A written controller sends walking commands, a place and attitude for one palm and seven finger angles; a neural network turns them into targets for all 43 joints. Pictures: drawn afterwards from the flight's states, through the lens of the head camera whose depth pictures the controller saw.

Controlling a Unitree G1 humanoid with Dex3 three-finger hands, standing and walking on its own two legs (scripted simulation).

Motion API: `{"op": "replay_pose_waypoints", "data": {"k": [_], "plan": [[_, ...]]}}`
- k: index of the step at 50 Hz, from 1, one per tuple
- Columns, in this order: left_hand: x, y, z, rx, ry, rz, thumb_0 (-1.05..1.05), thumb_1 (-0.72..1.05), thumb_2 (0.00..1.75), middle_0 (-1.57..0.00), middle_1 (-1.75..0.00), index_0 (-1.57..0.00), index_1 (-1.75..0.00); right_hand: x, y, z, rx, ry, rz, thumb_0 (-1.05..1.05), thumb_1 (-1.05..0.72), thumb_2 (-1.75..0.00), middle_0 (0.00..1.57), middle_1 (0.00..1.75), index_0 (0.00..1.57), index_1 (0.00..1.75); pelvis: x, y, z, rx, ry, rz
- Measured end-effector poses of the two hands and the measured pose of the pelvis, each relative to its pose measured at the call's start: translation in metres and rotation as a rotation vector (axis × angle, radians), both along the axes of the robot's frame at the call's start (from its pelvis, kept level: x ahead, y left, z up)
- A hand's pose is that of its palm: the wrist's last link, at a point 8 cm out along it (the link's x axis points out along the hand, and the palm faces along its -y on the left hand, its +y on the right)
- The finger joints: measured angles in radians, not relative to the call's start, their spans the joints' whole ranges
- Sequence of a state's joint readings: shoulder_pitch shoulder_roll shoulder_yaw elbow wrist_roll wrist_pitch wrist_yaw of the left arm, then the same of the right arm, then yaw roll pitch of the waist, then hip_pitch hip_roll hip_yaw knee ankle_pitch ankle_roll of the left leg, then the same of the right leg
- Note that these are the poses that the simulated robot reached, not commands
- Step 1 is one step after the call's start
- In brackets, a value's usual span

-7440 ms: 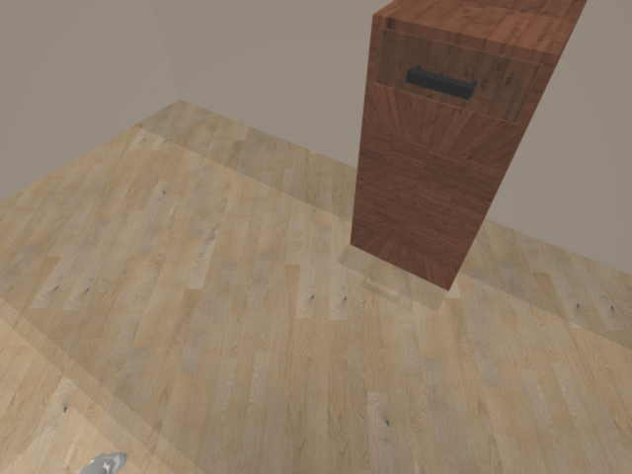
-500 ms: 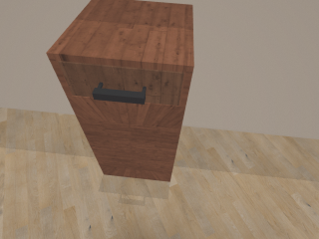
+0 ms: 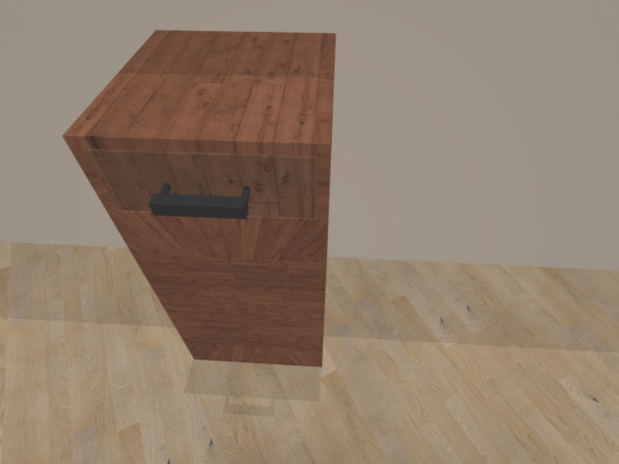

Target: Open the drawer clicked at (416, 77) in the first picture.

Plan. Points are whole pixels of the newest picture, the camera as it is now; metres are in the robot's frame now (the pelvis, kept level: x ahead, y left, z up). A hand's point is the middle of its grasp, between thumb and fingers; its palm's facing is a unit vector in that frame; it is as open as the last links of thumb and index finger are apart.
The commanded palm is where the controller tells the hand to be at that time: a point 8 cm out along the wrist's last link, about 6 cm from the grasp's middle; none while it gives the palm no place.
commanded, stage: come to a stop and stand still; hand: left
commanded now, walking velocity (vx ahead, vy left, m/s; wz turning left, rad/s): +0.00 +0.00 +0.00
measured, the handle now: (203, 197) +0.53 +0.22 +0.03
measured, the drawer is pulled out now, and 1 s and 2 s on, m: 0.00 0.00 0.00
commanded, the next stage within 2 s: look again from close up in 0.66 s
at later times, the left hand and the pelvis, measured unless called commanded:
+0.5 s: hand out of the picture -0.03 +0.13 -0.17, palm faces +0.07 -0.99 -0.15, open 7.4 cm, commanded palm none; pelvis +0.01 -0.01 +0.00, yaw +1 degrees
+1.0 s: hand out of the picture +0.02 +0.19 -0.18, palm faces +0.05 -0.97 -0.22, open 7.4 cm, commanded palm none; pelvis +0.02 +0.01 -0.01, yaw +1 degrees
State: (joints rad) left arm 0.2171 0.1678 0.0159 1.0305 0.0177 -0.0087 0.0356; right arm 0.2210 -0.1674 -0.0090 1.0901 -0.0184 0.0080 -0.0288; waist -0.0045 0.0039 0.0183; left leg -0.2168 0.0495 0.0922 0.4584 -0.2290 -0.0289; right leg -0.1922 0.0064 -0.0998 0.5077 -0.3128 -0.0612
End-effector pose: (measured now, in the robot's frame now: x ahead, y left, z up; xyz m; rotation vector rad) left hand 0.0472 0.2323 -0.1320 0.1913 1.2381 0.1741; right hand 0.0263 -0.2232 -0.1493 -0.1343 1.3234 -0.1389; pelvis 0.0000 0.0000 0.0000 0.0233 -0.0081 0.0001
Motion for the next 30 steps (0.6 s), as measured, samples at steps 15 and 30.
{"op": "replay_pose_waypoints", "data": {"k": [15,30], "plan": [[-0.058,-0.025,-0.005,-0.042,0.155,0.049,0.0,0.92,0.9,-0.2,-0.3,-0.2,-0.29,-0.059,0.009,0.0,0.051,0.17,-0.006,0.0,-0.92,-0.9,0.2,0.3,0.2,0.3,0.001,-0.013,0.004,-0.009,0.0,0.013],[-0.086,-0.058,-0.012,-0.121,0.232,0.103,0.0,0.91,0.9,-0.2,-0.3,-0.2,-0.29,-0.034,0.012,0.001,0.035,0.139,0.009,0.01,-0.93,-0.9,0.2,0.3,0.2,0.3,0.013,-0.013,0.003,-0.01,0.003,0.017]]}}
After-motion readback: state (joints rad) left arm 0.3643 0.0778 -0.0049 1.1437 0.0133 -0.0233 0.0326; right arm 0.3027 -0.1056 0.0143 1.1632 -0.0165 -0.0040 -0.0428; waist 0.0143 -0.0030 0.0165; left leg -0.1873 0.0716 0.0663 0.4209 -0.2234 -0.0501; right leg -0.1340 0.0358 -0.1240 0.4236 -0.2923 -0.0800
